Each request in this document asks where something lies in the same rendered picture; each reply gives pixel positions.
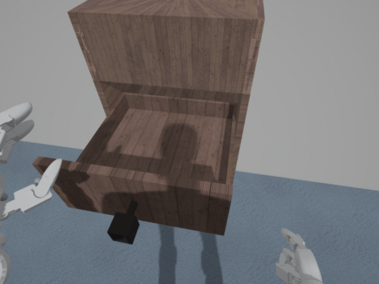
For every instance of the robot right hand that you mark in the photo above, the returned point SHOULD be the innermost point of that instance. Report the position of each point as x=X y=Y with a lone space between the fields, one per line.
x=302 y=265

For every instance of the cabinet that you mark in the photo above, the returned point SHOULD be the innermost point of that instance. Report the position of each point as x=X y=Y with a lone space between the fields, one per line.
x=195 y=49

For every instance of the handle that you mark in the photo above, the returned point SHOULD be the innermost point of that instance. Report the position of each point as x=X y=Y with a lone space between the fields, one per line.
x=124 y=227

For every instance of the drawer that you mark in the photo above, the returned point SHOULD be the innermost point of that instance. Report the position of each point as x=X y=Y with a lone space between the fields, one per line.
x=171 y=155

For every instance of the robot left hand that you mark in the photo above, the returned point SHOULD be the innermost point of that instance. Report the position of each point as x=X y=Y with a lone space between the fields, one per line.
x=12 y=130

